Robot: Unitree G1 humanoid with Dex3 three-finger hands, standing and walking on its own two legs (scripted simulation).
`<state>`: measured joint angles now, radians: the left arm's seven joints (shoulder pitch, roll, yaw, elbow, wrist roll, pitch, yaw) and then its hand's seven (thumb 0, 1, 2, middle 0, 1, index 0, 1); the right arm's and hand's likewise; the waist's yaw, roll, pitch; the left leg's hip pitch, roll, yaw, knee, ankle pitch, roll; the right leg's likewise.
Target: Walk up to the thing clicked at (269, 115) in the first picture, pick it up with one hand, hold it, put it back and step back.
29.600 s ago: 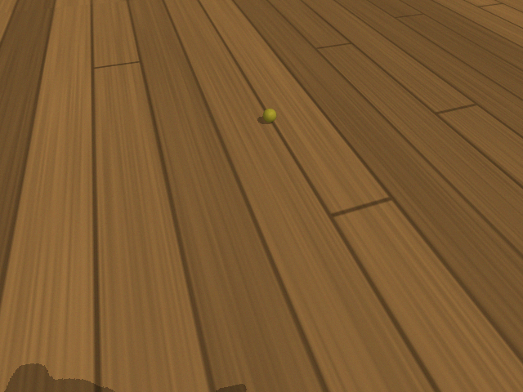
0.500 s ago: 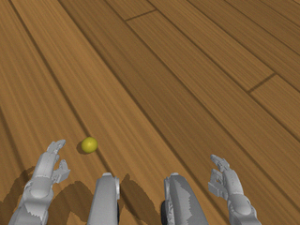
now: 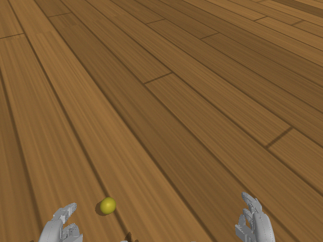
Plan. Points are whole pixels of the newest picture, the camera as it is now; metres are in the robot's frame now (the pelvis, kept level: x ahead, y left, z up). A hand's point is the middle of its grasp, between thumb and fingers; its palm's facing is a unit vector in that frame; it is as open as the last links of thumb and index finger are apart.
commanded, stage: home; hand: left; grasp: from above
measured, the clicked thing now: (108, 205) +0.44 +0.25 -0.67
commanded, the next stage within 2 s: stand in 1.94 s
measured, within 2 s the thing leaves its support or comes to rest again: neither
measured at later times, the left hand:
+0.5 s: hand out of the picture +0.16 +0.18 -0.04, palm faces +0.05 -0.98 -0.20, open 7.4 cm
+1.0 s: hand out of the picture +0.16 +0.18 -0.04, palm faces +0.05 -0.98 -0.20, open 7.4 cm
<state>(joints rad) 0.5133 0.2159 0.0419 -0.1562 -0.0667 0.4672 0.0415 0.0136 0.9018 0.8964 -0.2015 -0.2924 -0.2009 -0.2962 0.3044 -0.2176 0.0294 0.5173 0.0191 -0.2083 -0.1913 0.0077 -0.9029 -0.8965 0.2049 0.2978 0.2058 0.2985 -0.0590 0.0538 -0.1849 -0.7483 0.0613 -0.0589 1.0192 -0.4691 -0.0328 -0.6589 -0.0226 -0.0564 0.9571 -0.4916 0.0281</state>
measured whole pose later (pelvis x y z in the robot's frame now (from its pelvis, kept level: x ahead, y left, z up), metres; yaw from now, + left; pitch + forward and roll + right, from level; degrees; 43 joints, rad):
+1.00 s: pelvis -0.01 +0.00 +0.00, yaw +0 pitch +9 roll -2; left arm 0.50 0.22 0.03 -0.13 -0.05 0.45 0.02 0.02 0.90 0.89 -0.20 -0.29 -0.20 -0.29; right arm 0.28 -0.22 0.03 0.55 0.01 -0.26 -0.19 0.01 -0.90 -0.90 0.21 0.30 0.21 0.30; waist -0.04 0.04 -0.15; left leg -0.72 0.06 -0.06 1.01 -0.45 -0.04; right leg -0.63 -0.02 -0.05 0.96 -0.48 0.02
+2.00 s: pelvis +0.00 +0.00 +0.00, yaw +0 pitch +10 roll -2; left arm 0.50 0.24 0.03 -0.15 -0.06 0.46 0.03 0.02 0.91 0.90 -0.20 -0.29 -0.20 -0.30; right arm 0.29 -0.22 0.03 0.53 0.01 -0.24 -0.19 0.01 -0.90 -0.90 0.21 0.30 0.21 0.30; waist -0.04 0.04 -0.16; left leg -0.72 0.06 -0.06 1.02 -0.47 -0.04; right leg -0.64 -0.02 -0.05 0.96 -0.49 0.03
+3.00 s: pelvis -0.02 +0.01 +0.07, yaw +1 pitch -5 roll +0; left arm 0.17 0.30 0.03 1.14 0.03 0.00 0.03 0.01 0.91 0.90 -0.20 -0.30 -0.20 -0.30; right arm 0.15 -0.30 -0.03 1.11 -0.02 0.01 -0.01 0.00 -0.91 -0.90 0.20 0.30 0.21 0.30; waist 0.01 0.02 0.07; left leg -0.16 0.02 -0.02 0.42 -0.18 -0.02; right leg -0.09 -0.06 -0.04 0.39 -0.21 0.04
